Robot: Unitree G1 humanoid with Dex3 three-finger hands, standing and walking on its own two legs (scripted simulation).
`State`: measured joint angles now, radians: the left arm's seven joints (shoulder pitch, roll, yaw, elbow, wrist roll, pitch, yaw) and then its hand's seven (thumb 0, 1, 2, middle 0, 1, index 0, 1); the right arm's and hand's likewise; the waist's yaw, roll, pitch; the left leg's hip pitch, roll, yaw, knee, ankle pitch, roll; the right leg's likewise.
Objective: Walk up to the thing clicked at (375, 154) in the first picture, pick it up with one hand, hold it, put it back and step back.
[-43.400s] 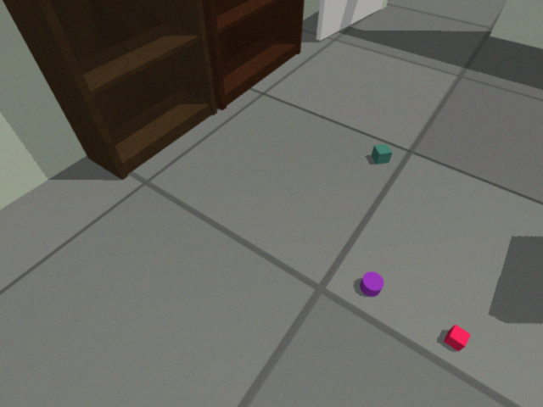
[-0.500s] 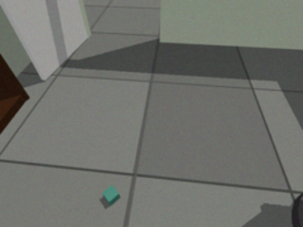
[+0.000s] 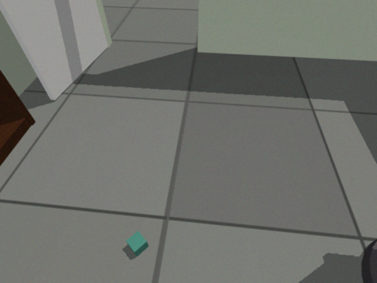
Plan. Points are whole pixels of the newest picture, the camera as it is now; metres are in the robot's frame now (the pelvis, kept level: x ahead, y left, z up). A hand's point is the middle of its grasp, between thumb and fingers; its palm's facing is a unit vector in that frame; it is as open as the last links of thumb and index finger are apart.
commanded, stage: stand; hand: left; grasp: from above
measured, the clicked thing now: (137, 243) +0.45 +0.27 -0.75
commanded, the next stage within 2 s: step back in 0.18 s
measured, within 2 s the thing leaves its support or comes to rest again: neither
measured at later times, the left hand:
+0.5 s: hand out of the picture +0.09 +0.31 -0.18, palm faces -0.01 -0.92 -0.38, open 7.3 cm
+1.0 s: hand out of the picture +0.00 +0.29 -0.16, palm faces -0.08 -0.91 -0.40, open 7.3 cm
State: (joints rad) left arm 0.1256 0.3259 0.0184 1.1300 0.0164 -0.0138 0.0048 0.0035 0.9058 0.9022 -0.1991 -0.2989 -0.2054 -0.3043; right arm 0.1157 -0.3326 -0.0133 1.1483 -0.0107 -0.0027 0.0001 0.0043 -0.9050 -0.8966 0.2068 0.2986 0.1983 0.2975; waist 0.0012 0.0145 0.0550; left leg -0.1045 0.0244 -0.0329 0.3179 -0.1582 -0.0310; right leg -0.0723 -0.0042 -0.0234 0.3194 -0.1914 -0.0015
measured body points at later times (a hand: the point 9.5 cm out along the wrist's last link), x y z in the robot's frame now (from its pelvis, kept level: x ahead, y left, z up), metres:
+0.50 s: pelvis -0.04 +0.04 -0.02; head +0.03 +0.06 +0.42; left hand +0.09 +0.36 -0.15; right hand +0.03 -0.29 -0.14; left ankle -0.05 +0.14 -0.75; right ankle -0.01 -0.11 -0.74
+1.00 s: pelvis -0.12 +0.04 -0.02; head -0.07 +0.02 +0.42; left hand +0.00 +0.34 -0.13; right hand -0.03 -0.27 -0.15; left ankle -0.11 +0.15 -0.70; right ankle -0.10 -0.07 -0.75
